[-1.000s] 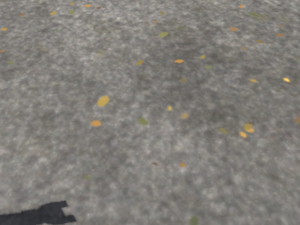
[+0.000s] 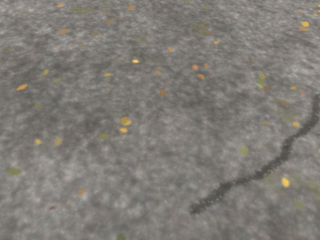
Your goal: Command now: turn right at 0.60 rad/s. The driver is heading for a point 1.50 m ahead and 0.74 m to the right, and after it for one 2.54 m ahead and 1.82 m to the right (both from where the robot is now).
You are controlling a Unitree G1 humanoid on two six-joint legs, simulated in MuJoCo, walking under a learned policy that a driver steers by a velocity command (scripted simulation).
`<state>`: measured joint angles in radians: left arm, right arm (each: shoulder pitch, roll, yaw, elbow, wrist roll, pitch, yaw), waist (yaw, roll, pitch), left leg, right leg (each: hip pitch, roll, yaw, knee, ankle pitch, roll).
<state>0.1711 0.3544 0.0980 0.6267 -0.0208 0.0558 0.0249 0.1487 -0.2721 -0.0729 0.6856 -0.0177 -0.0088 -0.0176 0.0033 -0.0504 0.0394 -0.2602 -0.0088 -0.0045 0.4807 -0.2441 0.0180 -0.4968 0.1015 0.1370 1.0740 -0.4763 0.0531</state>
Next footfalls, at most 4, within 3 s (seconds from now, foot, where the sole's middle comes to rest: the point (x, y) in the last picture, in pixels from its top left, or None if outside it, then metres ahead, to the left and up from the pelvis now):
0.26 right None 0.02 -0.15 -0.78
0.56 left None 0.04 0.10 -0.78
1.60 left None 0.41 0.06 -0.78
2.14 right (226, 215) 0.58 -0.29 -0.78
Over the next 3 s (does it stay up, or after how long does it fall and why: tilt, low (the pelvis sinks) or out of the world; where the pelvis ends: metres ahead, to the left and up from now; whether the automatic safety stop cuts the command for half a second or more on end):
stays up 0.87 -0.40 0.01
